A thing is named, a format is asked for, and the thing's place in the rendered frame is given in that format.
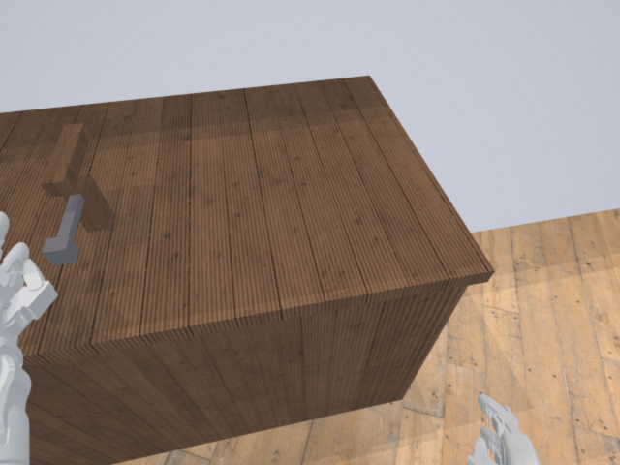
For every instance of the left robot hand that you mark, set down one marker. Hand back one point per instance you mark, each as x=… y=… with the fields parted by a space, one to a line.
x=20 y=305

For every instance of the counter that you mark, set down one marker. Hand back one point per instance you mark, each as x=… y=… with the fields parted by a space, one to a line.
x=248 y=259

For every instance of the tap lever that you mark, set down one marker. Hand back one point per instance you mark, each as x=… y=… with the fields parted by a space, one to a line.
x=62 y=249

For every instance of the robot left forearm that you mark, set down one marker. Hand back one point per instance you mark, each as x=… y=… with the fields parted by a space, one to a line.
x=15 y=386

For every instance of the right robot hand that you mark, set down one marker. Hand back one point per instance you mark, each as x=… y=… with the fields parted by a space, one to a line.
x=513 y=448

